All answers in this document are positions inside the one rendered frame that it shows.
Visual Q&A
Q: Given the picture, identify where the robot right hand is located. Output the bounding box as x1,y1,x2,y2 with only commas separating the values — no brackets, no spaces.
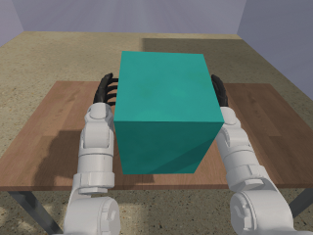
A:
211,74,229,108

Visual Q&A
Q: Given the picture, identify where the robot right forearm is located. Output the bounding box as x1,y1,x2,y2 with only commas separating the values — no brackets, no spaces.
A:
215,107,293,226

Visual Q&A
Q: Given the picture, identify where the robot right upper arm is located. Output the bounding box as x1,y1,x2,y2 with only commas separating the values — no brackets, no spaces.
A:
230,189,313,235

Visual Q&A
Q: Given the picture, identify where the carton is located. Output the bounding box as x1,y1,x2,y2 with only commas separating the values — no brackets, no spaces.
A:
113,51,225,174

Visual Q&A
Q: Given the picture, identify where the robot left forearm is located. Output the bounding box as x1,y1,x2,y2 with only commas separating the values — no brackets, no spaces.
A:
63,102,115,233

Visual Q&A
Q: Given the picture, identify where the table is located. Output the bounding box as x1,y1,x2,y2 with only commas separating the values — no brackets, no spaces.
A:
0,80,313,235

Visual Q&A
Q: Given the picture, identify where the robot left upper arm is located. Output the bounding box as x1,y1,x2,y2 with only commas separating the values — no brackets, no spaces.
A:
52,196,121,235

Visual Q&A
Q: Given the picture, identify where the robot left hand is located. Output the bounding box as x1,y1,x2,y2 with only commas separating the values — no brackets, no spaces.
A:
93,72,118,106

